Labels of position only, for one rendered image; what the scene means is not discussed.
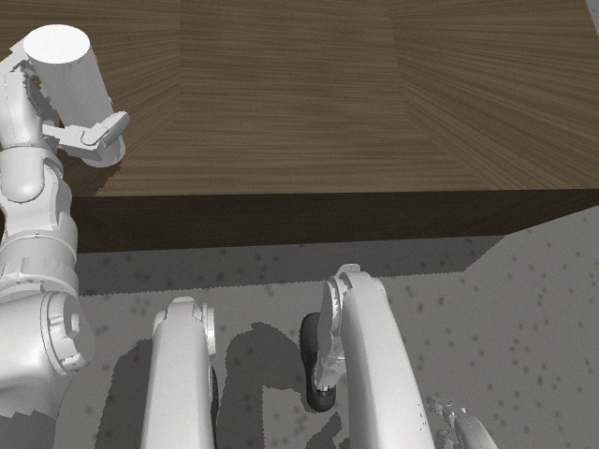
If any left robot arm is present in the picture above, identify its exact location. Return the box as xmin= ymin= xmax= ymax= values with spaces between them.
xmin=0 ymin=146 xmax=95 ymax=449

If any right robot foot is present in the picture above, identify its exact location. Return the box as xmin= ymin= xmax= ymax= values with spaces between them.
xmin=300 ymin=312 xmax=336 ymax=413

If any right robot hand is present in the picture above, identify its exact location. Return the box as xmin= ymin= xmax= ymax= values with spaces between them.
xmin=426 ymin=396 xmax=498 ymax=449

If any left robot hand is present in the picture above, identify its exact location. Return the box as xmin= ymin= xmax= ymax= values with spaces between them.
xmin=0 ymin=37 xmax=130 ymax=162

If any can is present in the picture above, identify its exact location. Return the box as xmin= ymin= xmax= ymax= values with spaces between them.
xmin=23 ymin=24 xmax=125 ymax=167

